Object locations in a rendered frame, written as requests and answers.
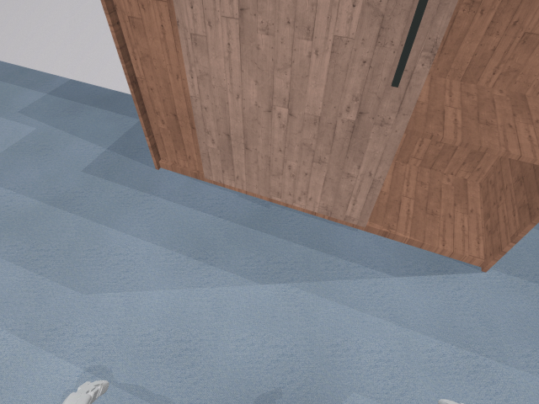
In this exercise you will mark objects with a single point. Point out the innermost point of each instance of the robot left hand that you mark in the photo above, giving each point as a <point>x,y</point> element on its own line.
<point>88,392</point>

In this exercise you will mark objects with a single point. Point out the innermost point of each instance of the handle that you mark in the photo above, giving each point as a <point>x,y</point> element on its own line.
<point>409,42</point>

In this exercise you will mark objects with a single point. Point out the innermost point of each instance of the wardrobe door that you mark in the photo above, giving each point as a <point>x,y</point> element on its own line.
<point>152,38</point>
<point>293,99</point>

